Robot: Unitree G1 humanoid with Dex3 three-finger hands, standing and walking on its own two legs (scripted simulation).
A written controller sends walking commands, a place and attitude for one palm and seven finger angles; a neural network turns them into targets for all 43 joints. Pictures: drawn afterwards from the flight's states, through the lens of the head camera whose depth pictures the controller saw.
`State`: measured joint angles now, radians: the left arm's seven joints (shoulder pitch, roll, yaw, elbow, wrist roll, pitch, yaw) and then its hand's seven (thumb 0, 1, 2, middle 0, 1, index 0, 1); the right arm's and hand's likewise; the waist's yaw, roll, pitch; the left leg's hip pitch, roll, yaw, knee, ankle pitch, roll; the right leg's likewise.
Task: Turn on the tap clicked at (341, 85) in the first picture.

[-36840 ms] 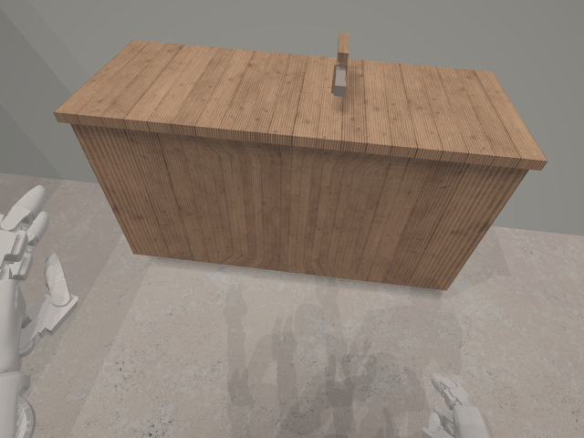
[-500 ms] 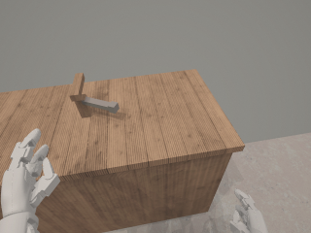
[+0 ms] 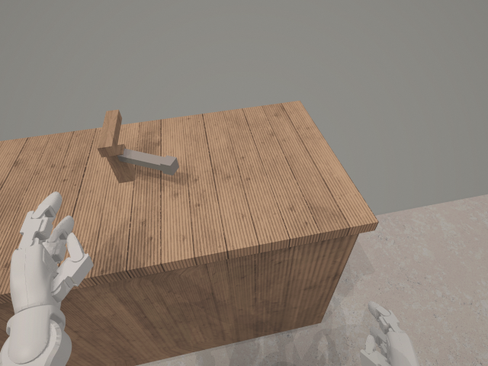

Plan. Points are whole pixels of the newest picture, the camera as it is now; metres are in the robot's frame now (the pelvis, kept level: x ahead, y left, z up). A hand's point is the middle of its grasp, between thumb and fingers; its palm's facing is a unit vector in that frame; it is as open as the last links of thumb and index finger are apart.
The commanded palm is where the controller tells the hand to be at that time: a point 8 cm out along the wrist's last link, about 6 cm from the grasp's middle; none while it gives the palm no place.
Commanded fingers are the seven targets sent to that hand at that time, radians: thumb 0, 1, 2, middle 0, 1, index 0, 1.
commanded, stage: reach beside the lever's end, fingers flat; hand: left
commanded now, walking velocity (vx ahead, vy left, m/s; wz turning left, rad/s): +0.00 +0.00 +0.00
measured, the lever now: (169, 165) +0.48 +0.22 +0.06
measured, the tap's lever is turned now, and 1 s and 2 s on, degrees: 60 60 60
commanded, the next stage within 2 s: push the lever round in 1.80 s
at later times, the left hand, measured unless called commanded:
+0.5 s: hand (91, 234) +0.27 +0.28 +0.10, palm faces +0.52 -0.85 -0.11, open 7.6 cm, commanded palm +0.23 +0.32 +0.09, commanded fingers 0.00 0.90 0.90 -0.18 -0.23 -0.18 -0.23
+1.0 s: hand (85, 219) +0.31 +0.32 +0.08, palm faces +0.54 -0.84 -0.10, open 7.7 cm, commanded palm +0.28 +0.36 +0.07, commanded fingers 0.00 0.90 0.90 -0.16 -0.17 -0.16 -0.17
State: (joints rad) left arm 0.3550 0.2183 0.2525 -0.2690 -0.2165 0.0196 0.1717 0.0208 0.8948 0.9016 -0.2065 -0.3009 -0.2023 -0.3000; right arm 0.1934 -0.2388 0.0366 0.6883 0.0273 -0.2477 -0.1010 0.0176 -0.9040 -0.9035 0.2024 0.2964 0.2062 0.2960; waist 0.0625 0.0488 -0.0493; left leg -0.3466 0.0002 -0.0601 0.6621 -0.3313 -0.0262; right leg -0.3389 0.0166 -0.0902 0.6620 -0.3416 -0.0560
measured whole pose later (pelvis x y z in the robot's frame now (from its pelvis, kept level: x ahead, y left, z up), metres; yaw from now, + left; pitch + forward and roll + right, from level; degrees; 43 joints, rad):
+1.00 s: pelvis +0.00 +0.01 -0.01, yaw -1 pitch +6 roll -1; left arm -0.11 0.32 0.43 0.39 -0.19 -0.20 0.11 0.02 0.90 0.90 -0.17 -0.19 -0.17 -0.19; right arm 0.22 -0.26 0.01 0.72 0.02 -0.15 -0.10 0.02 -0.90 -0.90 0.20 0.30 0.21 0.30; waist 0.01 0.03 -0.06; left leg -0.51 0.00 -0.05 0.74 -0.35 -0.01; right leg -0.49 0.02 -0.08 0.72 -0.34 -0.04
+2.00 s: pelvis +0.00 +0.03 -0.02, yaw -2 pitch +12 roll -2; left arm -0.29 0.38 0.48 0.62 -0.15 -0.28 0.08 0.02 0.90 0.90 -0.15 -0.15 -0.15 -0.15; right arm 0.26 -0.25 0.02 0.68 0.01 -0.07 -0.07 0.01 -0.90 -0.90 0.20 0.30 0.21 0.30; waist -0.03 0.02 -0.10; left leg -0.67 0.00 -0.04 0.86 -0.40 0.01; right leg -0.63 0.02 -0.07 0.79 -0.37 -0.02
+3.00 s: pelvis +0.00 +0.02 -0.02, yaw -1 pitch +11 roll -1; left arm -0.30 0.25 0.39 0.60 -0.09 -0.30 0.30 0.02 0.90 0.90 -0.15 -0.15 -0.15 -0.15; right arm 0.26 -0.25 0.00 0.70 -0.01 -0.04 -0.05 0.01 -0.91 -0.90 0.20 0.30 0.21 0.30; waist -0.03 0.03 -0.11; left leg -0.64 0.01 -0.05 0.84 -0.39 -0.01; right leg -0.62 0.03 -0.08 0.80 -0.37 -0.04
